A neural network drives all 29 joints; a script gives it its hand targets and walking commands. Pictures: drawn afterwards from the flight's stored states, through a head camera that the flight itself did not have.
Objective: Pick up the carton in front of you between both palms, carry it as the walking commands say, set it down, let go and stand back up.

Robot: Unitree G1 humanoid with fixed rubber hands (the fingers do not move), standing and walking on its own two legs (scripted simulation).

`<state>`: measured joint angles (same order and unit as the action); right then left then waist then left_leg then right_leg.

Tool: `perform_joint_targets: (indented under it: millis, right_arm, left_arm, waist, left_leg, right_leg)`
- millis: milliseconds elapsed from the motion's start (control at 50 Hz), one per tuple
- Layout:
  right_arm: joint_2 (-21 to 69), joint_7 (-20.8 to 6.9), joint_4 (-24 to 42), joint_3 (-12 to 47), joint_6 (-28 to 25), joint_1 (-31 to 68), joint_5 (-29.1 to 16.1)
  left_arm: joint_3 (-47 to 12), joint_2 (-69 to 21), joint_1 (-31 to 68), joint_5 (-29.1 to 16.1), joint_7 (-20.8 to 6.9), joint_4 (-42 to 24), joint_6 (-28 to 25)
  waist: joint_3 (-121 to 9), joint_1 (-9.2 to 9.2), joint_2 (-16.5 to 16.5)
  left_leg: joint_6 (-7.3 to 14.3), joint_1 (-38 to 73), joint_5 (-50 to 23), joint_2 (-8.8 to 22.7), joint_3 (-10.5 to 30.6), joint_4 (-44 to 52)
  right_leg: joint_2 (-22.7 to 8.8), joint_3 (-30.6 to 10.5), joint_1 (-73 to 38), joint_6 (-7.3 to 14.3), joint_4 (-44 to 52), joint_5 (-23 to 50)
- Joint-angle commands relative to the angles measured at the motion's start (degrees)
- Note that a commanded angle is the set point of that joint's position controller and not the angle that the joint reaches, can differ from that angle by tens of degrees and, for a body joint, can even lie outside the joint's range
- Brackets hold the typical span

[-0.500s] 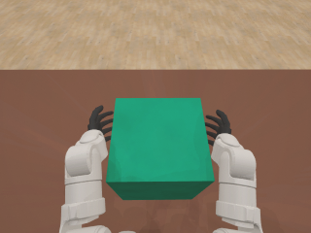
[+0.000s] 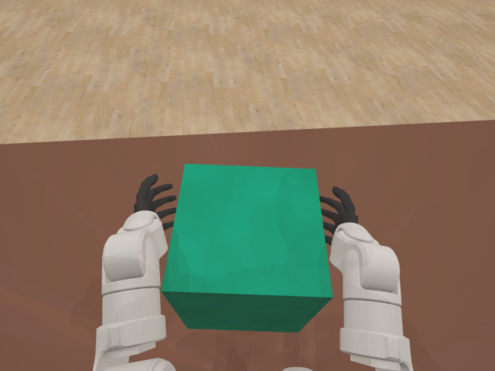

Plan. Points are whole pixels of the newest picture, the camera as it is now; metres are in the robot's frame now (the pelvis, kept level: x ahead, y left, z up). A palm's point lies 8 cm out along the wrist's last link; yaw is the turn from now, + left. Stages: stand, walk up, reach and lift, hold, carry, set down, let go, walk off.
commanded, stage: carry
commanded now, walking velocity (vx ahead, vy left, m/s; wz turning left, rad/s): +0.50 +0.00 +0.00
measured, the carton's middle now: (246, 255) +0.31 +0.00 -0.01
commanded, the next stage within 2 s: none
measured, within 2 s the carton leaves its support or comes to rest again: neither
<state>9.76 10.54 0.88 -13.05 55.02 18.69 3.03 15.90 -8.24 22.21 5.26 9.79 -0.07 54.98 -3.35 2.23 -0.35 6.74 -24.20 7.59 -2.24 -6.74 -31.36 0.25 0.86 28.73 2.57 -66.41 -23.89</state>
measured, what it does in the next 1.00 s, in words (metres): goes down: right foot, then left foot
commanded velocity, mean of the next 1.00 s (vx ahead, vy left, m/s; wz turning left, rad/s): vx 0.50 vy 0.00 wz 0.00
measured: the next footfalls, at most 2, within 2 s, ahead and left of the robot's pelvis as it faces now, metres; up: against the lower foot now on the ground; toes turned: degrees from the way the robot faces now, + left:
right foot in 0.40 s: +0.39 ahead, -0.11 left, -0.02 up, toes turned -2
left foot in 0.84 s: +0.66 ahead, +0.09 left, -0.04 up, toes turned +8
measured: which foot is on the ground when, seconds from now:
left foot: down 0.00-0.42, up 0.44-0.82, down 0.84-1.00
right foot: up 0.00-0.38, down 0.40-0.86, up 0.88-1.00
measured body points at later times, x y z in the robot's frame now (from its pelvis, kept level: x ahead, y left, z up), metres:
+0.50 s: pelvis +0.30 -0.04 -0.03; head +0.31 -0.05 +0.42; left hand +0.62 +0.14 +0.06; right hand +0.64 -0.18 +0.05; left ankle +0.14 +0.05 -0.65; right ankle +0.36 -0.11 -0.75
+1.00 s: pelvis +0.61 +0.01 -0.04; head +0.63 +0.01 +0.41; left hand +0.94 +0.17 +0.04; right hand +0.93 -0.14 +0.03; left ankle +0.62 +0.09 -0.77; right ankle +0.51 -0.10 -0.68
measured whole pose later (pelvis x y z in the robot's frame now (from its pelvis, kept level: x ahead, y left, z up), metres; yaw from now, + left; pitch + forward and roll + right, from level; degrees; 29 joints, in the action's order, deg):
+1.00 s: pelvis +0.61 +0.01 -0.04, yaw +1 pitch +6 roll +0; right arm 9.8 11.5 4.5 -12.3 55.3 19.1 3.3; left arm 14.1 -7.9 21.6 3.5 9.8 -3.9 54.7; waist -4.1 1.5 -0.1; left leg 4.4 -22.8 10.7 -0.4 -7.9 -31.6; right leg -0.5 1.3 29.2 2.1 -68.9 -23.9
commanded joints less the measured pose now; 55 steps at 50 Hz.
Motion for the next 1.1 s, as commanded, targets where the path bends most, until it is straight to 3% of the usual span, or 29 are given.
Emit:
perform_joint_targets:
  millis: [0, 20, 40, 60, 100, 200, 220, 300, 320, 360, 380, 400, 420, 520, 540, 600, 720, 760, 800, 820, 840, 860, 880, 900, 920, 960, 980, 1040, 1080]
  right_arm:
    - [46.62, -1.12, 8.59, 37.18, -3.68, 36.53, -10.06]
    - [46.34, -1.08, 9.64, 38.01, -4.06, 38.06, -11.98]
    - [46.2, -0.89, 8.74, 37.74, -4.31, 36.89, -11.03]
    - [45.42, -0.64, 7.81, 36.74, -4.4, 37.13, -11.15]
    - [44.89, -0.66, 6.5, 36.86, -4.32, 31.09, -10.34]
    - [39.24, 1.02, 8.51, 34.4, -3.39, 28.78, -7.93]
    - [40.03, 1.12, 8.28, 35.69, -2.95, 27.47, -9.24]
    - [39.06, 1.4, 9.15, 35.27, -2.22, 29.41, -9.45]
    - [36.56, 1.64, 8.19, 33.84, -1.7, 28.9, -8.49]
    - [37.91, 1.65, 6.78, 34.41, -0.85, 29.08, -7.07]
    - [36.99, 1.95, 5.46, 34.2, -0.33, 28.48, -7.25]
    - [38.8, 1.83, 8.19, 35.34, -0.1, 31.63, -8.02]
    - [38.34, 1.76, 6.26, 33.82, 0.04, 28.52, -8.05]
    - [44.54, 1.06, 2.61, 32.06, -1.48, 30.17, -5.67]
    - [44.95, 0.76, 2.45, 32.35, -1.89, 30.19, -5.81]
    - [43.76, 0.42, 6.1, 33.16, -3.97, 32.12, -6.0]
    - [38.51, 0.99, 10.85, 35.5, -3.77, 27.55, -8.76]
    - [36.17, 1.58, 8.61, 33.72, -1.94, 26.47, -7.27]
    - [35.63, 1.31, 7.96, 31.49, -1.17, 24.42, -6.15]
    - [33.67, 1.71, 8.44, 31.81, -0.88, 27.74, -5.99]
    - [32.39, 2.04, 5.12, 29.7, -0.28, 21.9, -5.48]
    - [33.57, 2.41, 4.99, 30.55, -0.06, 22.81, -4.43]
    - [34.08, 2.12, 8.8, 31.13, -0.58, 27.32, -6.89]
    - [36.29, 2.05, 5.83, 30.84, -0.19, 23.3, -6.06]
    - [40.11, 1.53, 6.81, 32.44, -0.42, 26.36, -7.46]
    - [44.19, 0.46, 8.49, 36.3, -1.76, 32.93, -9.31]
    - [43.05, -0.15, 11.78, 35.39, -2.47, 35.42, -10.8]
    - [42.84, -0.14, 10.97, 37.9, -2.72, 32.81, -10.59]
    - [42.55, -0.05, 12.8, 39.77, -3.35, 35.86, -11.72]
  left_arm:
    - [-35.49, -48.17, 31.6, -10.54, -0.89, -2.83, -2.28]
    - [-33.99, -45.72, 26.17, -8.53, -0.68, -2.59, -2.92]
    - [-34.47, -47.49, 28.62, -10.39, -0.83, -2.72, -3.16]
    - [-34.32, -46.98, 27.26, -8.42, -0.39, -1.82, -3.34]
    - [-35.19, -43.22, 27.41, -9.09, -0.06, -6.0, -4.16]
    - [-34.74, -39.53, 27.16, -10.13, 0.78, -7.56, -2.89]
    - [-34.08, -38.18, 27.68, -11.39, 0.83, -10.12, -2.71]
    - [-33.84, -37.29, 25.4, -10.45, 1.24, -7.06, -1.14]
    - [-33.01, -37.22, 24.41, -10.07, 0.97, -5.72, -0.78]
    - [-31.72, -36.56, 24.09, -8.77, 0.85, -3.47, -0.5]
    - [-30.52, -36.56, 22.18, -7.87, 0.69, -2.85, 0.07]
    - [-31.17, -36.07, 23.02, -8.34, 0.45, -4.16, -0.02]
    - [-31.13, -35.9, 25.29, -9.51, 0.72, -3.83, 0.05]
    - [-37.61, -45.52, 33.49, -13.41, -1.35, -9.18, -2.57]
    - [-38.01, -44.48, 32.48, -13.12, -1.35, -8.19, -3.1]
    - [-40.19, -44.38, 29.9, -13.45, -2.05, -8.06, -3.6]
    - [-38.61, -37.28, 22.63, -11.73, -0.12, -10.71, -3.41]
    - [-35.79, -35.95, 20.16, -10.17, 0.5, -9.33, -2.06]
    - [-37.48, -36.58, 25.14, -11.2, 0.61, -11.97, -1.39]
    - [-36.92, -35.55, 21.69, -9.83, 0.82, -6.6, -0.27]
    - [-38.32, -37.18, 24.76, -12.13, 0.91, -9.5, -0.09]
    - [-36.28, -36.16, 23.46, -10.55, 0.56, -10.54, 0.69]
    - [-37.78, -40.35, 26.38, -12.91, 0.05, -8.45, 1.08]
    - [-36.93, -40.45, 29.68, -14.63, 0.01, -9.78, 0.43]
    - [-37.15, -41.64, 30.6, -13.54, -0.03, -10.71, -0.01]
    - [-34.95, -42.6, 28.56, -11.04, -0.02, -6.43, -0.85]
    - [-36.2, -43.83, 27.87, -11.37, -0.34, -6.39, -0.73]
    - [-35.25, -43.45, 28.12, -11.07, -0.23, -7.39, -2.3]
    - [-35.1, -43.43, 23.54, -9.64, -0.02, -5.68, -2.34]
  waist:
    - [-19.78, -0.64, -3.88]
    - [-21.55, -0.67, -6.08]
    - [-19.86, 1.05, -2.37]
    - [-19.99, 0.36, -5.7]
    - [-19.92, 2.51, -2.24]
    - [-15.18, 0.76, -6.64]
    - [-15.05, 2.52, -3.45]
    - [-13.15, 3.79, -5.99]
    - [-15.25, 0.77, -9.81]
    - [-19.11, -2.44, -2.9]
    - [-21.74, -5.06, -1.54]
    - [-27.24, -4.11, 8.1]
    - [-27.09, -6.31, 12.46]
    - [-19.35, -3.77, 3.5]
    - [-19.15, -4.53, 7.0]
    - [-19.19, -4.32, 2.59]
    - [-18.33, -5.57, 8.27]
    - [-14.15, -8.24, 4.76]
    - [-17.11, -4.84, 4.61]
    - [-19.59, -2.46, 4.81]
    - [-27.15, -0.22, -3.84]
    - [-29.1, 1.79, -18.42]
    - [-27.64, 2.1, -18.27]
    - [-24.44, 2.41, -11.99]
    - [-23.24, 1.28, -2.73]
    - [-21.42, -1.2, -0.2]
    - [-20.29, -1.13, -5.88]
    - [-19.03, 0.61, -2.11]
    - [-20.02, 1.19, -4.61]
  left_leg:
    - [6.35, 20.65, 0.12, 17.12, 23.9, 12.8]
    - [6.81, 20.99, -9.29, 16.65, 17.13, 11.72]
    - [7.78, 21.2, -11.37, 18.06, 21.57, 13.09]
    - [7.68, 24.16, -11.76, 17.72, 21.55, 12.97]
    - [6.31, 27.39, -14.77, 16.02, 19.08, 12.2]
    - [4.35, 31.6, -22.71, 14.35, 15.02, 11.45]
    - [3.63, 32.56, -27.07, 13.03, 14.36, 9.28]
    - [1.8, 33.26, -30.11, 10.93, 10.39, 5.47]
    - [-0.09, 30.88, -34.5, 10.55, 9.86, 3.52]
    - [-2.26, 22.15, -31.45, 8.7, 5.15, -9.68]
    - [-3.43, 11.02, -17.51, 7.56, 3.28, -21.02]
    - [-5.45, -3.94, 11.98, 0.78, 1.62, -35.06]
    - [-6.18, -18.29, 25.67, -3.08, 4.76, -46.86]
    - [-5.58, -15.48, 13.92, 5.8, 7.99, -35.91]
    - [-5.73, -12.52, 14.48, 4.29, 6.95, -32.39]
    - [-5.78, -16.42, 10.15, 5.71, 6.8, -23.15]
    - [-4.92, -4.76, -11.76, 4.42, 3.73, 1.63]
    - [-4.8, -3.19, -13.05, 2.24, -1.4, 5.48]
    - [-3.83, 7.79, -9.42, -0.01, -4.69, 7.24]
    - [-1.9, 17.2, -7.83, 2.03, -2.12, 4.66]
    - [1.84, 33.93, -15.5, 16.57, 16.18, 1.95]
    - [9.13, 45.72, -23.25, 24.72, 35.55, 5.36]
    - [9.77, 48.22, -27.02, 21.75, 31.51, 3.6]
    - [9.03, 41.7, -28.24, 21.51, 28.63, 2.76]
    - [7.59, 34.04, -18.65, 21.08, 27.09, 6.48]
    - [6.31, 24.46, -8.34, 18.52, 22.98, 10.0]
    - [5.39, 23.66, -10.01, 18.19, 21.16, 10.24]
    - [6.1, 24.25, -18.4, 17.2, 15.52, 9.69]
    - [5.4, 25.18, -19.0, 16.03, 14.37, 8.26]
  right_leg:
    - [-3.31, -1.67, 7.61, -0.27, 6.83, 4.55]
    - [-3.01, -1.04, 7.37, -0.78, 10.73, 4.71]
    - [-3.45, -0.5, 7.99, -1.02, 12.56, 5.27]
    - [-3.64, -0.82, 10.67, -1.4, 14.44, 6.41]
    - [-3.58, 0.46, 11.75, -2.32, 18.45, 12.94]
    - [-4.13, 1.07, 17.18, -0.73, 21.67, 18.77]
    - [-3.03, 2.43, 16.15, -0.1, 26.03, 19.98]
    - [-0.18, 5.81, 10.71, 1.19, 37.94, 23.01]
    - [0.89, 5.24, 2.33, 2.06, 40.31, 24.91]
    - [2.91, 9.54, -17.65, 2.57, 43.39, 26.76]
    - [-2.42, 2.25, -29.08, 3.5, 41.47, 27.59]
    - [-18.59, -22.84, -43.64, 10.1, 37.89, 30.36]
    - [-22.89, -35.45, -49.4, 16.92, 40.47, 28.52]
    - [-15.45, -15.46, -27.12, 9.15, 45.33, 26.61]
    - [-13.88, -16.46, -24.96, 9.6, 45.64, 26.25]
    - [-16.1, -15.47, -26.52, 12.67, 47.12, 27.17]
    - [-9.65, -1.96, -28.99, 5.64, 42.31, 36.03]
    - [-8.74, -1.96, -28.45, 6.57, 41.17, 37.27]
    - [-7.55, -1.45, -27.91, 4.7, 31.03, 47.43]
    - [-6.12, -0.03, -21.84, 2.77, 23.5, 45.49]
    - [-3.73, 1.9, -7.24, -0.85, 7.11, 21.71]
    - [4.69, 4.03, 10.72, -2.52, -8.72, -4.52]
    - [3.16, -0.56, 18.3, -1.36, -14.2, -8.95]
    - [-0.11, -2.43, 18.97, -0.42, -13.96, -6.44]
    - [-2.23, -3.05, 15.75, -0.01, -9.87, -2.57]
    - [-4.16, -3.27, 10.49, -0.52, -0.81, 1.29]
    - [-4.36, -2.37, 9.51, -0.11, 1.97, 2.42]
    - [-3.47, 1.09, 9.8, -1.62, 13.81, 5.3]
    - [-2.83, 1.05, 8.29, -1.08, 21.28, 8.67]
